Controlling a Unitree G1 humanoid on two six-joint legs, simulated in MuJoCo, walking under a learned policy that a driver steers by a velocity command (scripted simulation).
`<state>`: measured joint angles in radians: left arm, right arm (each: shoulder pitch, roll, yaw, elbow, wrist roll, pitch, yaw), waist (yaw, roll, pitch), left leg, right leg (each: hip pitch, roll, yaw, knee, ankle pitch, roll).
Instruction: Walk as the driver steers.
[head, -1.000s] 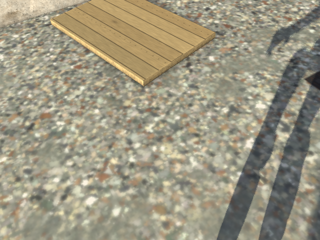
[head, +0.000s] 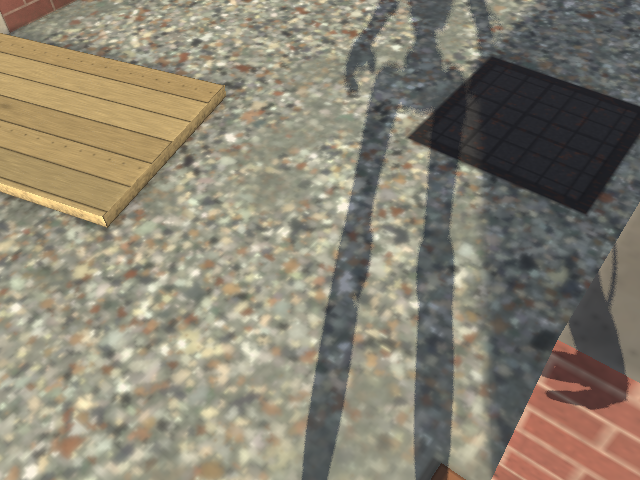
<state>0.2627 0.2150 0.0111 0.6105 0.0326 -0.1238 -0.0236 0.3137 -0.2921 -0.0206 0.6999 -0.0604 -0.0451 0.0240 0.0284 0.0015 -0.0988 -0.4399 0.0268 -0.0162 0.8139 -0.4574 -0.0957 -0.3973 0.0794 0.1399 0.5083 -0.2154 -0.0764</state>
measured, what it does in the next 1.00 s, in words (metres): walks ahead: left foot, then right foot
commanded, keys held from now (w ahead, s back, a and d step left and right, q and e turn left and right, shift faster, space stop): w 0.44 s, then w+q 0.56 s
